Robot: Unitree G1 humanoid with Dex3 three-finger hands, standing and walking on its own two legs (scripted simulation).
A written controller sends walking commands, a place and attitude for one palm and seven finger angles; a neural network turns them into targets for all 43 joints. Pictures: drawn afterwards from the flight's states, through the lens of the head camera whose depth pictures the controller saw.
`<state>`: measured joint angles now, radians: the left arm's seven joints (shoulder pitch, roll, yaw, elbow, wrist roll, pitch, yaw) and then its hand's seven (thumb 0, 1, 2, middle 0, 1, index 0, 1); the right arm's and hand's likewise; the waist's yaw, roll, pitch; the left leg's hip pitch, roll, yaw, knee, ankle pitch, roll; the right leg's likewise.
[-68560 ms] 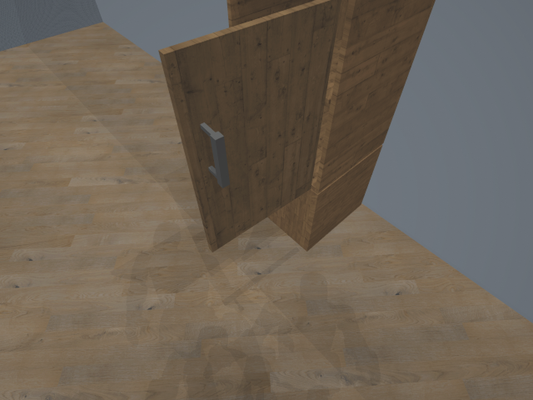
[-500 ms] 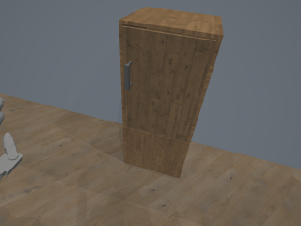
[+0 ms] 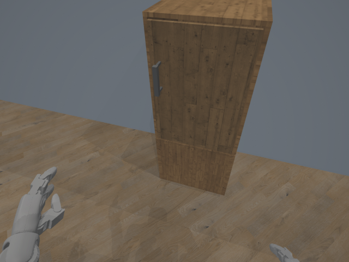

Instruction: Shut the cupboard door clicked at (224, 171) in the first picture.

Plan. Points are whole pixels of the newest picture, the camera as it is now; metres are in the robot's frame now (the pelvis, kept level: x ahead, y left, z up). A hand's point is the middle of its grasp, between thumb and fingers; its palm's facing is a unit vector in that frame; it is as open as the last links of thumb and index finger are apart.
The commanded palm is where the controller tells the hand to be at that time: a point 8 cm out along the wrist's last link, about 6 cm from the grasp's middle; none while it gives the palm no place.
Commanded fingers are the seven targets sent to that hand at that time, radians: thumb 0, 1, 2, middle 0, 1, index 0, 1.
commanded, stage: let the arm hang, fingers relaxed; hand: left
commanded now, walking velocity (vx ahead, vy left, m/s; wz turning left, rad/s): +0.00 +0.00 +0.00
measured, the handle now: (158, 79) +0.79 +0.14 +0.05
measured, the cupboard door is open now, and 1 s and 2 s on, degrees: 0 0 0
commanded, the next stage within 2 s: look to check the result in 1.00 s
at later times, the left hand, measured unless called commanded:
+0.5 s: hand out of the picture -0.09 +0.17 -0.16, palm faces +0.06 -0.98 -0.17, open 7.3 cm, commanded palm none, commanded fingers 0.00 0.90 0.90 -0.20 -0.30 -0.20 -0.30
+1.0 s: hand out of the picture -0.04 +0.14 -0.17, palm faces +0.06 -0.99 -0.13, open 7.4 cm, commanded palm none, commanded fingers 0.00 0.90 0.90 -0.20 -0.30 -0.20 -0.30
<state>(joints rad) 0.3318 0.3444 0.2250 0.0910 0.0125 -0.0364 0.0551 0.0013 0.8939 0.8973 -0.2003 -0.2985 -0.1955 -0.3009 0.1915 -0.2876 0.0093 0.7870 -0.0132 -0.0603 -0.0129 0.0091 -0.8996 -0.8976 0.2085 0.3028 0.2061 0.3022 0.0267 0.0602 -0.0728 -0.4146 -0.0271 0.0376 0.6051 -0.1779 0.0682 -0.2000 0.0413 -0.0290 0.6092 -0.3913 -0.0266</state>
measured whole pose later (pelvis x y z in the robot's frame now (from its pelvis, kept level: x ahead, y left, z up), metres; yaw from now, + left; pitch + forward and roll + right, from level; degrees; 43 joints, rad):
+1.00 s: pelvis +0.00 +0.00 +0.02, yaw +0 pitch -2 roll -1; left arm 0.40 0.10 0.01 1.14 0.02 0.01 0.03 0.00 0.90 0.90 -0.20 -0.30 -0.19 -0.30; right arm 0.33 -0.12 -0.01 1.14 -0.02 0.03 -0.04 0.00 -0.91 -0.90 0.20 0.30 0.20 0.30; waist -0.01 -0.01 -0.02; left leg -0.29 -0.05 0.04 0.39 -0.08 0.06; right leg -0.10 0.03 -0.02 0.44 -0.31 -0.02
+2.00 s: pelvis +0.03 -0.02 +0.02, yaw +0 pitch -2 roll +0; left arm 0.37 0.10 0.00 1.15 0.01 -0.01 0.04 0.00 0.90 0.90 -0.20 -0.30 -0.19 -0.30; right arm 0.29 -0.12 0.01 1.15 -0.01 0.01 -0.04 0.00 -0.91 -0.90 0.20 0.30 0.20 0.30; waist 0.00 -0.01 0.04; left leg -0.25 -0.03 0.03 0.41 -0.13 0.03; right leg -0.02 0.05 -0.02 0.38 -0.33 -0.05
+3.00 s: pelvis +0.05 -0.04 +0.02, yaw -1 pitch -2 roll +1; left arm 0.40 0.09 0.00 1.16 0.01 0.00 0.05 0.00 0.90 0.90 -0.20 -0.30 -0.19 -0.30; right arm 0.30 -0.11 0.01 1.16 -0.01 0.02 -0.05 0.00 -0.91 -0.90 0.20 0.30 0.20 0.30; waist 0.01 -0.02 0.04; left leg -0.23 -0.01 0.03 0.44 -0.17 0.01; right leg 0.02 0.07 -0.01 0.36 -0.34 -0.07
